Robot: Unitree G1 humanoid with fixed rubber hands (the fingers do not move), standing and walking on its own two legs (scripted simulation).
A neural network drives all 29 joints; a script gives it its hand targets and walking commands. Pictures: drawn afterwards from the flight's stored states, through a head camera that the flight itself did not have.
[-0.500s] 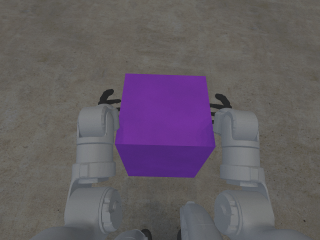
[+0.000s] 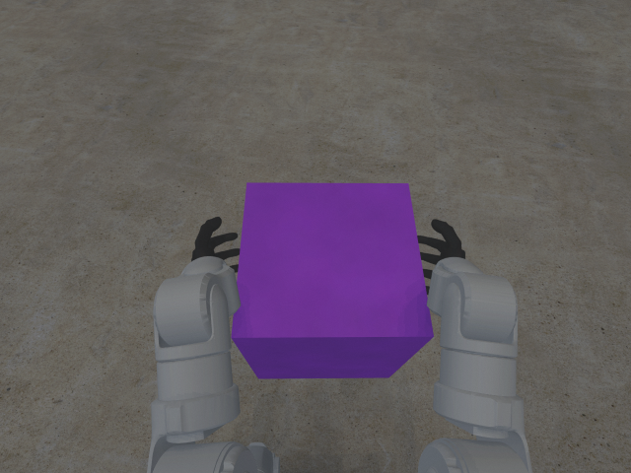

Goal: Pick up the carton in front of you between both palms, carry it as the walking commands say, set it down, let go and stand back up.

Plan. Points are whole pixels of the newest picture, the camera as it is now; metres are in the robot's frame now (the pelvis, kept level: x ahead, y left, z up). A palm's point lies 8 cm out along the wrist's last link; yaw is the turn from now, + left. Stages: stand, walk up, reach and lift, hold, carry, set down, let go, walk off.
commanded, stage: carry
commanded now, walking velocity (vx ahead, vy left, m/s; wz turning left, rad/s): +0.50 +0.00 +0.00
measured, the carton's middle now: (325, 291) +0.35 +0.01 -0.02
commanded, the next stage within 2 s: none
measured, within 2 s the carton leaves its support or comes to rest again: neither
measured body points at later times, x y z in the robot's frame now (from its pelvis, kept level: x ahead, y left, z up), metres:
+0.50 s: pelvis +0.22 +0.04 -0.01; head +0.21 +0.05 +0.44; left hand +0.53 +0.18 +0.07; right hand +0.51 -0.11 +0.07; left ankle +0.25 +0.13 -0.75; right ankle +0.20 -0.07 -0.75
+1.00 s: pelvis +0.25 +0.03 -0.02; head +0.22 +0.04 +0.43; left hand +0.55 +0.16 +0.06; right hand +0.54 -0.13 +0.06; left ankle +0.25 +0.13 -0.75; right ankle +0.20 -0.07 -0.75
